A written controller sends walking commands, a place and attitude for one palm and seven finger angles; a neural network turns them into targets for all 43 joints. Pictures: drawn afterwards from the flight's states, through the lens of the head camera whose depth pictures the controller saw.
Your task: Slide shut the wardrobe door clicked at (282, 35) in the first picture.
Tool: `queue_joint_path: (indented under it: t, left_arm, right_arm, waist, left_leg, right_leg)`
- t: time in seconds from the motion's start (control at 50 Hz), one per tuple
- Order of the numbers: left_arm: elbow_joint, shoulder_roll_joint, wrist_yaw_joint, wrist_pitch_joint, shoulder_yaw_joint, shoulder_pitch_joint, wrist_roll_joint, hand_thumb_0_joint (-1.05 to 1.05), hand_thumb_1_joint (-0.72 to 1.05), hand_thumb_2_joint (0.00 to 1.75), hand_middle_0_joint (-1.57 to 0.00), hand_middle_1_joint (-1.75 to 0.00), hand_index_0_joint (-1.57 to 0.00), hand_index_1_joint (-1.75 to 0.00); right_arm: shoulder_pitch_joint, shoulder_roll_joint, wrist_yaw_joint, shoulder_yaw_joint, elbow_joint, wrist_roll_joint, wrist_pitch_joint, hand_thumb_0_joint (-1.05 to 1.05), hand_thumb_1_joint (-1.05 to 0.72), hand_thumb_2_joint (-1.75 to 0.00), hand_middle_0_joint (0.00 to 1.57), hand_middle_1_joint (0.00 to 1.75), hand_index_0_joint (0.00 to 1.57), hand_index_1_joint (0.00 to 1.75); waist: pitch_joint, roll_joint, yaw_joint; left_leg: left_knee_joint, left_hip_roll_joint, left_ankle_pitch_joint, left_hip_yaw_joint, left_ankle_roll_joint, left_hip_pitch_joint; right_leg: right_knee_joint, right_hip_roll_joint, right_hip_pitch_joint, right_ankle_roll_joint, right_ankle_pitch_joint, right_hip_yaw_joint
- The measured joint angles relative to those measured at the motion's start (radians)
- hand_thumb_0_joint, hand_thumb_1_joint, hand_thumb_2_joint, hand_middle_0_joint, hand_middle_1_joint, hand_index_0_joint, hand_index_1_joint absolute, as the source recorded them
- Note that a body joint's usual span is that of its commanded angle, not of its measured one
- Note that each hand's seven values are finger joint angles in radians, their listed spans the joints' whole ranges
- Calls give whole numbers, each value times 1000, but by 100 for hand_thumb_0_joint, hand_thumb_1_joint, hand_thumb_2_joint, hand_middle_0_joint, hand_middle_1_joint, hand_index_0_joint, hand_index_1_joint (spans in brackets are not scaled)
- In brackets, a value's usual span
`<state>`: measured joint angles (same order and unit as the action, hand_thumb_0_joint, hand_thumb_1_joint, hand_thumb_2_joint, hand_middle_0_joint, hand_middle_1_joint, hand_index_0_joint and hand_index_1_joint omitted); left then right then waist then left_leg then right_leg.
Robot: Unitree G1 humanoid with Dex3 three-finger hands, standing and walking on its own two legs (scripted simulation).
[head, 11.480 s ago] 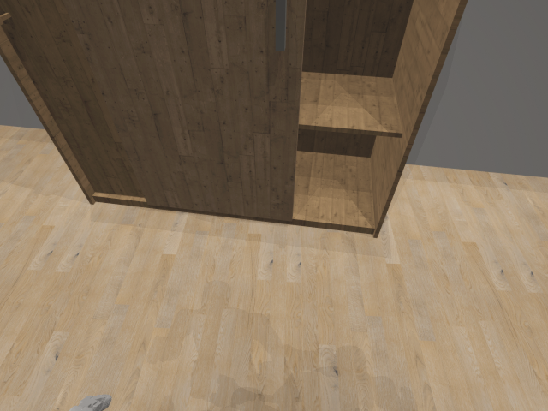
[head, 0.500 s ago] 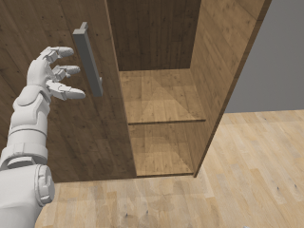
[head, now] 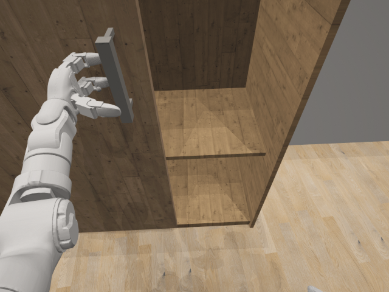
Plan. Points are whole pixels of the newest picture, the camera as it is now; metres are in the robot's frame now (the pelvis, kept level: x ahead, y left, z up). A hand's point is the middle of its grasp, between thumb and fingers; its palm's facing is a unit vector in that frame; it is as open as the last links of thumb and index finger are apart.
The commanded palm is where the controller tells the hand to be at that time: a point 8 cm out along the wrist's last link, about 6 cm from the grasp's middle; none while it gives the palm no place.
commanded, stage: feel for the door with the fingertips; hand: left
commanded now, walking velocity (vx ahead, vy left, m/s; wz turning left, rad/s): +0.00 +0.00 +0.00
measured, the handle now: (119, 78) +0.51 +0.16 +0.19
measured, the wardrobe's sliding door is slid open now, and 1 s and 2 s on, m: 0.38 0.38 0.38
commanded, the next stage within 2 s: slide the fingers in behind the handle in 0.12 s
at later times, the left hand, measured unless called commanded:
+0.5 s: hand (101, 89) +0.47 +0.19 +0.20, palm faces +0.05 -1.00 +0.00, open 13.9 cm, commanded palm +0.43 +0.24 +0.20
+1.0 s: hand (108, 93) +0.44 +0.16 +0.20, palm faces +0.05 -1.00 +0.00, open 14.0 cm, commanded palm +0.42 +0.21 +0.20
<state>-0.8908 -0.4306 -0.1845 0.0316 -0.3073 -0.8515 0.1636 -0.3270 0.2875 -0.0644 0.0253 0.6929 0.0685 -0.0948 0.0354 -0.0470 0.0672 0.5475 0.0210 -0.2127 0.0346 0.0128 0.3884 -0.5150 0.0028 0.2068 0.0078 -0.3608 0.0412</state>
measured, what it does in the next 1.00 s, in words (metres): stands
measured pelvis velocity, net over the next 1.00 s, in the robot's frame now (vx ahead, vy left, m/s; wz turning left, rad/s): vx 0.00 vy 0.00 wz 0.01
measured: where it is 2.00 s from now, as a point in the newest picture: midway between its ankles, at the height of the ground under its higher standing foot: outside the picture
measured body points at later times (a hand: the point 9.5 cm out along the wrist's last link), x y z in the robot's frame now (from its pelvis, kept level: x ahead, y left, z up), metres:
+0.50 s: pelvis +0.00 +0.00 +0.00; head +0.02 -0.01 +0.45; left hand +0.46 +0.24 +0.20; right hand +0.04 -0.27 -0.12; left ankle +0.04 +0.11 -0.73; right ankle -0.06 -0.11 -0.73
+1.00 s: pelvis +0.00 +0.00 +0.00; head +0.00 -0.02 +0.45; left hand +0.43 +0.22 +0.20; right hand +0.12 -0.26 -0.11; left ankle +0.04 +0.11 -0.73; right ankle -0.06 -0.11 -0.73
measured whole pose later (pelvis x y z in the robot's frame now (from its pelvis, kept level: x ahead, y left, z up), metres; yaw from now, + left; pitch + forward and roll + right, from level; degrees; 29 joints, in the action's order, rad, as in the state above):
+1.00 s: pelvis +0.00 +0.00 +0.00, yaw +0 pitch +2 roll +0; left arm -0.78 -0.34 -0.12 0.07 -0.25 -0.80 0.17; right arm -0.27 0.28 -0.06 0.03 0.67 0.07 -0.09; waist 0.04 -0.05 0.04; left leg 0.54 0.02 -0.21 0.03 0.01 0.37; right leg -0.52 0.00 0.19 0.01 -0.36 0.05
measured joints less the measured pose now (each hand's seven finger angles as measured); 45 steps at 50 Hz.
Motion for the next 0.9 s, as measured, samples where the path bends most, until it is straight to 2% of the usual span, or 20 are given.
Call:
queue_joint_path:
  t: [0.26,0.52,0.68,0.76,0.9]
  left_arm:
    - [-113,-45,-27,-60,-34,-59,-21,-2,-50,30,-36,-125,-36,-124]
    - [-32,-30,-19,-44,-48,12,-10,-2,-50,30,-32,-122,-32,-121]
    - [130,29,-3,1,-25,118,16,-2,-50,30,-30,-121,-31,-120]
    - [149,45,21,34,1,117,10,-2,-50,30,-30,-121,-30,-120]
    - [156,75,45,36,44,85,13,-2,-50,30,-30,-121,-30,-120]
  right_arm:
    - [-50,13,2,-11,24,-7,7,0,-91,-90,20,29,20,30]
    - [-59,6,10,-11,7,-4,1,1,-91,-90,20,29,20,30]
    - [-28,-3,12,-10,-19,3,3,1,-91,-90,20,29,20,30]
    - [8,-6,7,-6,-24,5,4,1,-91,-90,20,29,20,30]
    - [49,-10,5,-1,-26,5,-4,1,-91,-90,20,29,20,30]
  waist:
    - [-6,3,24]
    - [4,0,26]
    - [14,-5,1]
    - [9,-4,-9]
    - [3,-1,-24]
  left_leg:
    - [14,8,-3,-2,-3,35]
    - [4,12,-3,13,-2,20]
    - [-5,8,-7,15,0,-16]
    - [-1,4,-6,6,0,-20]
    - [-3,-3,1,-6,-1,-23]
  right_leg:
    - [-12,8,34,3,-1,0]
    - [-1,10,26,2,5,-16]
    - [12,6,-12,0,4,-18]
    - [9,3,-20,0,1,-8]
    - [4,-1,-26,1,-1,4]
